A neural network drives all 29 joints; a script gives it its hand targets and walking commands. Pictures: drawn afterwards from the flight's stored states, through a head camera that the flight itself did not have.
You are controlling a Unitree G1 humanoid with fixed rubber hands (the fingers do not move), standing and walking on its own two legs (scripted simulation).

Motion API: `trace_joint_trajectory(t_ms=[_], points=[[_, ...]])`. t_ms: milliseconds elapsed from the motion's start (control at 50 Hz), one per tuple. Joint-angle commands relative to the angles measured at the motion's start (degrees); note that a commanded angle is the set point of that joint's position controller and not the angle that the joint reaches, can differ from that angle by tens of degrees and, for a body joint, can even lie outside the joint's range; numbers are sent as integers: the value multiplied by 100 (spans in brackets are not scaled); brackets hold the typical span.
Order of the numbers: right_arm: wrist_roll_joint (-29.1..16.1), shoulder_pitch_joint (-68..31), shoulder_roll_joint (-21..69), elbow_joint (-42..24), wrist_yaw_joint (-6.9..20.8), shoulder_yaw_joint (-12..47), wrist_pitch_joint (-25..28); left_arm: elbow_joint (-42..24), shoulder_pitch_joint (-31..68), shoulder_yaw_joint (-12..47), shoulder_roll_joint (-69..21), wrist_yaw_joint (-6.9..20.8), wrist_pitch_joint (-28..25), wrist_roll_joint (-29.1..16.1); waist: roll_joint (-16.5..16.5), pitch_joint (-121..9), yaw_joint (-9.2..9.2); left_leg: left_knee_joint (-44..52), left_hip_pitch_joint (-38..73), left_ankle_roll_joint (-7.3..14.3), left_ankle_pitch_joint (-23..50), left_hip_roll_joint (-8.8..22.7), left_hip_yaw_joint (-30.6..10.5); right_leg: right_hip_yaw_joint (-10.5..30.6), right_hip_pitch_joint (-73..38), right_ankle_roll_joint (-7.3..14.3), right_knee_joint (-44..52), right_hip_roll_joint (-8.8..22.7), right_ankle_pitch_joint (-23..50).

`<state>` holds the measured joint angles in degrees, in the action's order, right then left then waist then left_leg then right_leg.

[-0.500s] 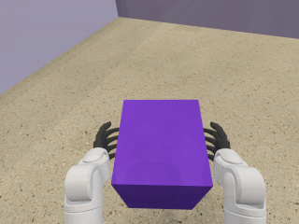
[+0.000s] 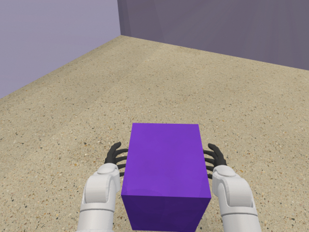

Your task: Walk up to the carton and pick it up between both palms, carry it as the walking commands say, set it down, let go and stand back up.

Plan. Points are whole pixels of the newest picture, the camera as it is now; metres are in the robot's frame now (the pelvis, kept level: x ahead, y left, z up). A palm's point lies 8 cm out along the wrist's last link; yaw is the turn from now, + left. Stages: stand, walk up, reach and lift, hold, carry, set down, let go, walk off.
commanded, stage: carry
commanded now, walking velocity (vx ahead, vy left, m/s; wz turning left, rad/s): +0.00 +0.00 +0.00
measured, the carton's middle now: (164, 178) +0.31 +0.01 -0.02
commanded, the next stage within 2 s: hold in 1.16 s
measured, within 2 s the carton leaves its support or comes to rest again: neither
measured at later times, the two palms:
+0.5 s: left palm (100, 164) +0.31 +0.18 +0.03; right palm (201, 166) +0.31 -0.09 +0.04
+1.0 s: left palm (103, 167) +0.30 +0.18 +0.03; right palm (203, 170) +0.31 -0.10 +0.03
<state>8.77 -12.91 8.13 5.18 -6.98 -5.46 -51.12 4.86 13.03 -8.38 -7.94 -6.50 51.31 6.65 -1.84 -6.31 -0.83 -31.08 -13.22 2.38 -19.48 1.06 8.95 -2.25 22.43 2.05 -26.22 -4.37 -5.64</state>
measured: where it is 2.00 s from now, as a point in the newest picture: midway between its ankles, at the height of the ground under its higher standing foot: outside the picture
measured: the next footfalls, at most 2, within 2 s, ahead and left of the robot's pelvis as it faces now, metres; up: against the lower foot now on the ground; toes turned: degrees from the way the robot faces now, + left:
none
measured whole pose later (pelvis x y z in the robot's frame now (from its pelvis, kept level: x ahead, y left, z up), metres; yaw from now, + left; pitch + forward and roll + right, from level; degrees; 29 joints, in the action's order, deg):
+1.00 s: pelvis +0.01 +0.03 +0.00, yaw +0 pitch +2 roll -1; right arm 11.2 -14.0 8.2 12.0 -5.9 -6.7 -42.5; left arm 12.6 14.0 -9.3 -8.0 -5.2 41.7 8.5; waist 2.1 -3.9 -0.8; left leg -33.4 -13.5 4.4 -21.9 0.5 9.0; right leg -2.2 22.2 3.1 -27.5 -3.8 -6.9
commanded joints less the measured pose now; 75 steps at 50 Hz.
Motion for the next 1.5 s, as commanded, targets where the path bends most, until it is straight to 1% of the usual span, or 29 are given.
trace_joint_trajectory(t_ms=[0,20,100,140,160,180,220,240,380,420,480,560,580,620,700,860,940,1020,1120,1140,1160,1180,1200,1240,1280,1320,1340,1400,1480], points=[[-654,-3345,3496,378,861,1847,638,985,2990,2134,-3791,812,-475,-537,241,-1240,137,454,871,178,-187,609,-469,969,-416,-431,956,895,-49],[-1652,-3460,4703,-1633,895,3232,533,-1026,3327,3449,-4809,786,-439,-1478,554,-1523,163,443,1026,254,-33,622,-477,1047,-460,-421,863,973,536],[-922,-3117,4120,170,1013,2157,746,-128,3601,2684,-4176,861,-745,-973,640,-1423,145,320,839,251,308,685,-567,1213,-477,-41,441,1051,759],[-1596,-3526,4856,-1393,1036,3002,712,-1473,3742,3536,-4898,873,-649,-1510,960,-1541,158,445,1013,287,849,748,-572,935,-391,170,44,906,755],[-1123,-3629,4279,-490,1044,2416,771,-127,3545,2940,-4561,910,-631,-1073,756,-1501,150,379,960,276,1128,844,-536,919,-435,186,28,945,847],[-1342,-3704,4500,-1032,1010,2724,725,-608,3463,3180,-4735,900,-587,-1227,464,-1570,132,345,827,265,709,844,-537,856,-496,177,53,952,660],[-856,-3239,3993,381,1086,2130,783,751,3146,2524,-4187,940,-671,-712,459,-1321,118,319,800,263,696,731,-476,1054,-446,226,210,951,694],[-1337,-3213,4455,-642,1106,2752,796,-408,3112,3001,-4531,930,-718,-1093,557,-1638,144,337,850,314,437,747,-555,934,-589,311,106,965,508],[-1281,-3200,4541,-515,1185,2690,866,-550,3508,3079,-4581,1010,-831,-1227,633,-1982,169,87,1329,285,2404,1016,-510,692,-568,426,-377,955,1521],[-1645,-3458,4870,-1501,1163,3118,780,-1103,3326,3496,-5047,982,-666,-1441,746,-1915,158,17,1620,310,3373,1074,-462,433,-277,498,-635,801,1368],[-1281,-2911,4416,-412,1232,2598,823,-363,3116,3013,-4546,1003,-770,-1105,1038,-1930,142,-30,1783,350,4021,1166,-402,381,-142,548,-754,768,1004],[-1334,-3475,4500,-1074,1213,2865,946,-217,2939,3150,-4920,1100,-781,-1146,674,-1923,143,-163,1269,303,2989,981,-350,620,-574,556,-577,891,1816],[-918,-3168,4131,216,1244,2296,1060,556,2957,2604,-4234,1157,-952,-790,501,-1927,143,-50,1110,245,1984,878,-325,735,-749,542,-421,938,1604],[-1075,-3137,4324,-158,1274,2605,1159,201,3017,2854,-4492,1180,-1082,-961,451,-1883,147,131,946,229,1303,798,-367,800,-827,524,-236,1018,1406],[-1242,-3194,4723,-286,1298,2779,1101,-507,3591,3220,-4750,1163,-1060,-1217,810,-1703,177,300,1100,266,2118,1027,-535,534,-476,537,-440,854,940],[-894,-3105,4076,481,1248,2272,1284,583,3237,2502,-4139,1169,-1265,-824,177,-1584,148,373,825,279,1353,889,-574,813,-605,570,-267,877,712],[-1068,-3397,4222,-2,1262,2603,1362,599,3080,2753,-4554,1187,-1274,-925,433,-1811,165,287,965,297,2039,901,-591,601,-699,510,-440,908,1292],[-1203,-3352,4341,-109,1228,2583,1444,-344,3726,2865,-4301,1105,-1470,-1134,537,-1601,167,476,816,249,1484,827,-579,698,-570,537,-317,924,928],[-869,-3308,4007,636,1252,2335,1492,821,3228,2476,-4074,1227,-1443,-772,158,-1450,155,665,589,355,448,875,-816,850,-622,543,-128,901,410],[-944,-3290,4061,513,1222,2373,1524,589,3314,2554,-4130,1196,-1496,-912,324,-1590,150,625,614,332,609,848,-736,893,-716,510,-86,973,606],[-1323,-2879,5812,-837,1505,3591,1526,-602,2817,3626,-5628,1373,-1555,-1166,464,-2902,-138,588,372,76,2878,-274,-1793,1205,-3343,6,-253,232,2062],[-1553,-2580,5977,-1170,1546,3772,1564,-1120,2366,3783,-5621,1409,-1560,-1191,654,-3261,36,449,422,-96,4209,-101,-2016,1350,-3672,-62,-329,325,3216],[-1583,-3108,6021,-1273,1589,4049,1539,-712,2186,3443,-5768,1392,-1428,-1053,352,-2964,-228,471,178,-151,4368,-27,-2033,1346,-3668,-49,-318,268,3206],[-1511,-3043,5934,-675,1733,3725,1412,-496,2208,3087,-5585,1357,-1311,-739,648,-2331,-463,536,119,-102,3531,-129,-1954,1383,-3294,13,-124,310,2287],[-989,-2305,5295,-49,1706,3024,1241,-252,2199,3211,-5419,1334,-1206,-802,487,-1593,199,820,153,-125,3132,-17,-2059,1262,-2975,4,58,250,1726],[-922,-2805,5329,328,1728,2863,1282,334,2611,3018,-5442,1454,-1179,-739,603,-1061,35,1070,-680,-71,2301,151,-2155,1191,-3164,20,-45,276,1150],[-877,-2641,5336,432,1657,2652,1243,258,2806,3044,-5397,1495,-1242,-812,527,-620,465,1212,-905,15,1946,248,-2190,1209,-3317,11,-12,303,1256],[-982,-3191,5413,626,1845,2812,1295,570,2929,2644,-5261,1478,-1213,-489,1005,-541,-245,1356,-1195,51,1267,112,-2044,1244,-3505,10,-29,329,775],[-1080,-4131,5668,114,1799,2959,1444,791,3474,2697,-5757,1612,-1389,-847,563,-583,22,1406,-1501,206,289,34,-1959,1079,-3850,-18,-125,200,508]])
